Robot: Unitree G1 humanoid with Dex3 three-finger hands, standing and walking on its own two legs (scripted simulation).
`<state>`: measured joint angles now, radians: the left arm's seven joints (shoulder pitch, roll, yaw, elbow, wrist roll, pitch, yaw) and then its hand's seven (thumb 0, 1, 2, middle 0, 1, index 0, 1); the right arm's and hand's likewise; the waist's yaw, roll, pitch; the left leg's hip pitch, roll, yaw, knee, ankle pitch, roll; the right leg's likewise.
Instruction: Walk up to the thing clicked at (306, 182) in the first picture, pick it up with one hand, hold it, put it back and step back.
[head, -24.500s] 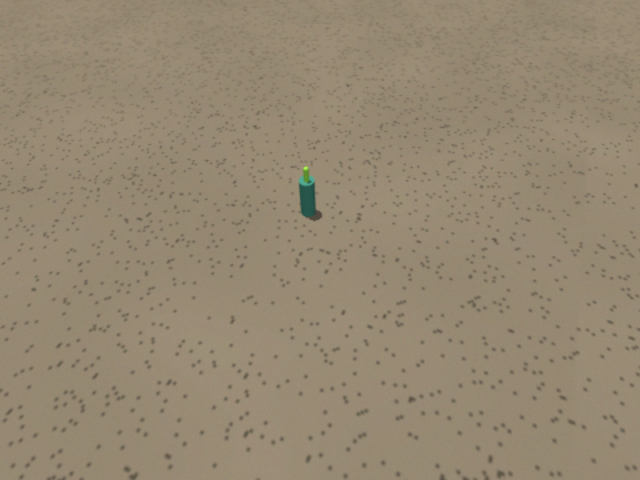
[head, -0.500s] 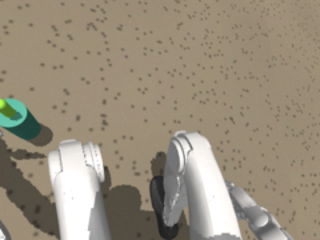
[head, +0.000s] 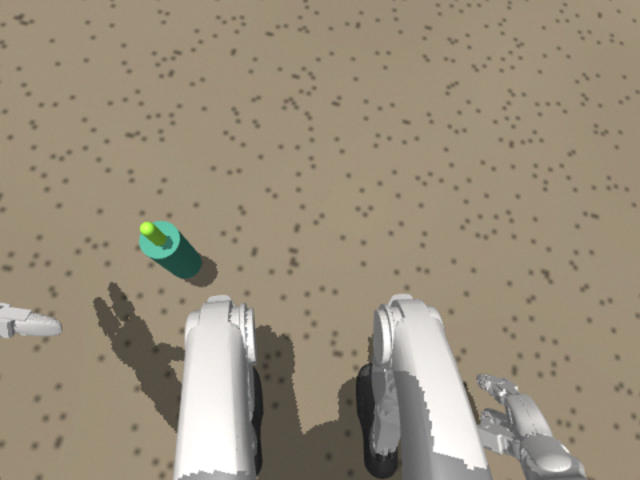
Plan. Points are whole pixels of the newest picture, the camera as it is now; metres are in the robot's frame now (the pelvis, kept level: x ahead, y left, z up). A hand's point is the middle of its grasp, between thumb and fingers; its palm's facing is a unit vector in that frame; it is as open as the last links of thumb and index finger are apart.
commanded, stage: home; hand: left
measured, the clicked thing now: (169, 248) +0.43 +0.28 -0.30
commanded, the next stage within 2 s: none
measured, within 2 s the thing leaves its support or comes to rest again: neither
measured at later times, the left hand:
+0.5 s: hand out of the picture +0.26 +0.27 +0.13, palm faces +0.26 -0.89 -0.39, open 17.6 cm
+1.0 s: hand out of the picture +0.23 +0.21 +0.24, palm faces +0.22 -0.93 -0.29, open 17.6 cm
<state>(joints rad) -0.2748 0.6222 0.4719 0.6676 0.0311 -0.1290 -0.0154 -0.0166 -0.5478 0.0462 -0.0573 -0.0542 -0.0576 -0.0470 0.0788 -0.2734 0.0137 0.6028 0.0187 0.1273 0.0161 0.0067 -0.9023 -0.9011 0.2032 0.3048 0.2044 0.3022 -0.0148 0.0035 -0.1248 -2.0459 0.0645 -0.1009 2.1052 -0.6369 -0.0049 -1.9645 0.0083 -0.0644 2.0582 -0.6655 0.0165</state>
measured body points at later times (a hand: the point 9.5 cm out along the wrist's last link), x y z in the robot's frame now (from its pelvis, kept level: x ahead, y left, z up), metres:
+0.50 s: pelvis +0.06 +0.00 +0.23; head +0.15 +0.03 +0.67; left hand +0.25 +0.31 +0.16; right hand +0.26 -0.23 +0.14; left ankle +0.09 +0.13 -0.39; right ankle +0.10 -0.13 -0.39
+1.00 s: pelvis +0.09 +0.01 +0.30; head +0.10 +0.01 +0.75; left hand +0.21 +0.26 +0.26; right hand +0.28 -0.21 +0.23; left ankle +0.09 +0.13 -0.39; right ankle +0.10 -0.13 -0.39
